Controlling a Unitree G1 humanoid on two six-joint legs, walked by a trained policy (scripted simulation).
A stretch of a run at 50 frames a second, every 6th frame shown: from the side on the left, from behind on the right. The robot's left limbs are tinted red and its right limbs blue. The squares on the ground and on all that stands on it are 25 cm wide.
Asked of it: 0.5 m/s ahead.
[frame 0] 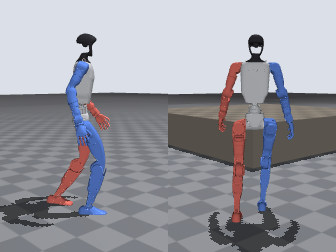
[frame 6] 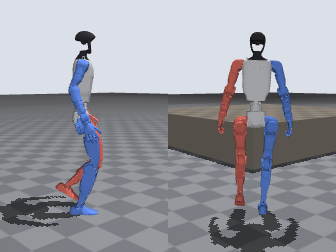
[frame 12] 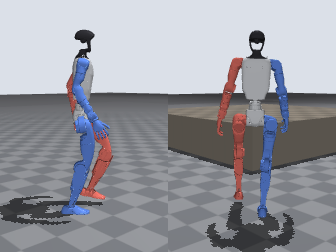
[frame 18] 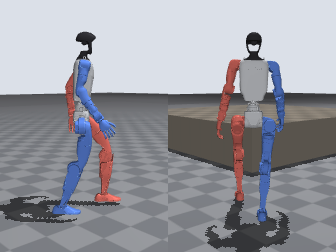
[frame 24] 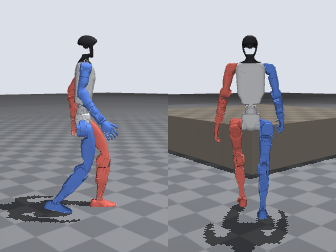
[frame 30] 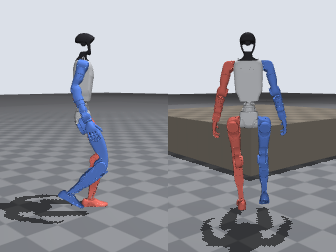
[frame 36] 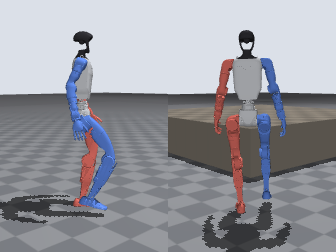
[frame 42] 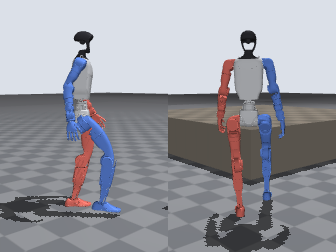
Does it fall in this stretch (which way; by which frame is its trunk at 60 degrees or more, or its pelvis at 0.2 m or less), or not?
no
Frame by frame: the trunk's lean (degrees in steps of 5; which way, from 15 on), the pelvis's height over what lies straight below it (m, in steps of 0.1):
0: 5, 0.8
6: 5, 0.8
12: 5, 0.8
18: 5, 0.8
24: 5, 0.7
30: 0, 0.8
36: 0, 0.8
42: 0, 0.8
